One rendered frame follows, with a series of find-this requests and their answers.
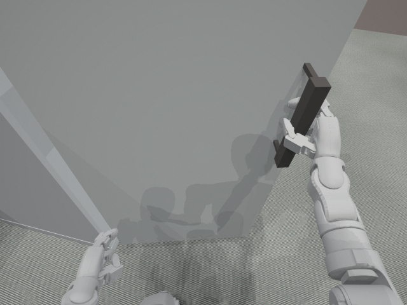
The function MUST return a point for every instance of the handle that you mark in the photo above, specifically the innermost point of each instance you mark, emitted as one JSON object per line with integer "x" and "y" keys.
{"x": 313, "y": 96}

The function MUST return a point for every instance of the left robot thigh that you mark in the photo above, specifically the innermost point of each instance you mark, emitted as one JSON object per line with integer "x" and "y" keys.
{"x": 160, "y": 299}

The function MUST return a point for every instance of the robot left forearm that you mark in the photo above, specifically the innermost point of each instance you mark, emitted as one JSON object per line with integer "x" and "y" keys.
{"x": 82, "y": 291}

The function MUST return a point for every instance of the fridge door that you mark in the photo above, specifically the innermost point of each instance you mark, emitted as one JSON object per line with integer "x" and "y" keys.
{"x": 166, "y": 110}

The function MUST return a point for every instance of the robot right forearm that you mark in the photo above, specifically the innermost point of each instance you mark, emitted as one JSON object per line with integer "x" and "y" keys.
{"x": 349, "y": 254}

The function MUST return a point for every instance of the right robot hand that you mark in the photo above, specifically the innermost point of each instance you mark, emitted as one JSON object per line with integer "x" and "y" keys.
{"x": 324, "y": 132}

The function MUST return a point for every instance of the left robot hand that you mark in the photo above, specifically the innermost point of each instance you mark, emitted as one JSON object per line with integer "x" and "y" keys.
{"x": 95, "y": 258}

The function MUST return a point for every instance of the right robot upper arm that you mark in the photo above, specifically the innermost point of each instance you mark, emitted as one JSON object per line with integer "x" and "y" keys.
{"x": 362, "y": 295}

